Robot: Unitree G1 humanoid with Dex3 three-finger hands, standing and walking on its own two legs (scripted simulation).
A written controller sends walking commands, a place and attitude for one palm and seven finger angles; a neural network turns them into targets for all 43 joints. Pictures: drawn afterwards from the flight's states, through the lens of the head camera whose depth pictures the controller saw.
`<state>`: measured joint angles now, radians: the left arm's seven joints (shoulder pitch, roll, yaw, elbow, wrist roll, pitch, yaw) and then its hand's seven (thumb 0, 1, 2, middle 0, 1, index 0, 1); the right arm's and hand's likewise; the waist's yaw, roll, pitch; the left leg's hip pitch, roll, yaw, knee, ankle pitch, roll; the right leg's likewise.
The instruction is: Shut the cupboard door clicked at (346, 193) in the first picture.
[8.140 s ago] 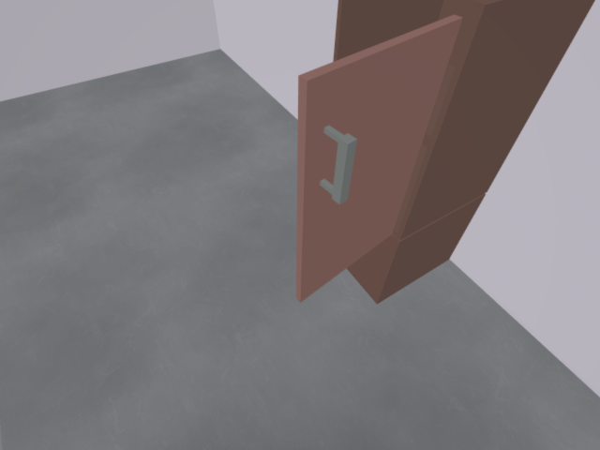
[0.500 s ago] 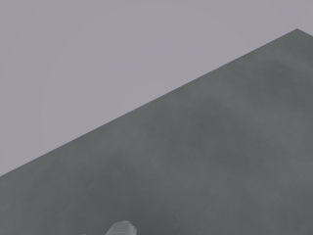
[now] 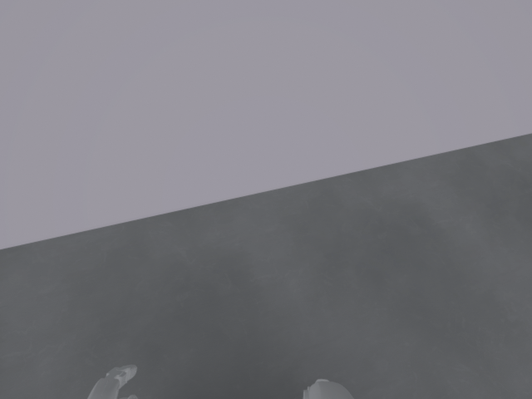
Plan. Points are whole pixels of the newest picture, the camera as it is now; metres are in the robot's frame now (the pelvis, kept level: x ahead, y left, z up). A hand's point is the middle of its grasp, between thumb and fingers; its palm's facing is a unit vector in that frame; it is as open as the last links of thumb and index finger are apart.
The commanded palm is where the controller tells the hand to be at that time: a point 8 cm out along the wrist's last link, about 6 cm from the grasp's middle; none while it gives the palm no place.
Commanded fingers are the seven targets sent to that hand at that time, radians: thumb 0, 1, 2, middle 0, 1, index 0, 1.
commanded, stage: walk to a spot facing it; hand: left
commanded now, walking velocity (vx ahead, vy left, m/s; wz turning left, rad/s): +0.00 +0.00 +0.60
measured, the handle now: out of the picture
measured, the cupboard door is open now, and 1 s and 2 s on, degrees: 98 98 98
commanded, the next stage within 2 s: none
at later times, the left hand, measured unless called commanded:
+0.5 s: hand out of the picture +0.01 +0.16 -0.17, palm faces +0.33 -0.91 -0.25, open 7.4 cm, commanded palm none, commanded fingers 0.00 0.90 0.90 -0.20 -0.30 -0.20 -0.30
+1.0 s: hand out of the picture +0.02 +0.24 -0.16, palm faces +0.57 -0.79 -0.23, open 7.4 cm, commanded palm none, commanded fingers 0.00 0.90 0.90 -0.20 -0.30 -0.20 -0.30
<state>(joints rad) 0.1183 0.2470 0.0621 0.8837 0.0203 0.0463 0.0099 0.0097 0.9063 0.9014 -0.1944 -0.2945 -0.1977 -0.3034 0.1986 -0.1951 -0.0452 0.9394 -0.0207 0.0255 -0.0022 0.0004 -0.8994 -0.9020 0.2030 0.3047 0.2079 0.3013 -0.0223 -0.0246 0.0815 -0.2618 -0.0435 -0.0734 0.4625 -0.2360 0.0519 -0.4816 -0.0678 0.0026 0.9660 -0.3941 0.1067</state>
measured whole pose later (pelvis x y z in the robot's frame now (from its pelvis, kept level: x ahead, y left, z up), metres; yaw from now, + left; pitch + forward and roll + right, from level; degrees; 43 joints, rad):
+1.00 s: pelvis +0.04 +0.00 +0.00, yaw +35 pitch +2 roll -2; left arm 0.12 0.25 0.06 0.87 0.02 0.04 0.01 0.01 0.91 0.90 -0.19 -0.29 -0.20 -0.30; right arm 0.20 -0.19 -0.04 0.94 -0.02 0.03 0.00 0.00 -0.90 -0.90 0.20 0.30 0.21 0.30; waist -0.02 -0.02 0.08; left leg -0.27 -0.05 -0.11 0.47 -0.23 0.04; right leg -0.48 -0.06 0.01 0.94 -0.40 0.10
